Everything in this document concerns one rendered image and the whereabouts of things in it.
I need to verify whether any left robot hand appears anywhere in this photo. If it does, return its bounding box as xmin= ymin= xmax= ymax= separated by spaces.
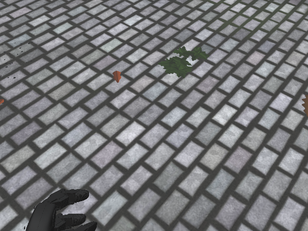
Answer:
xmin=24 ymin=189 xmax=97 ymax=231

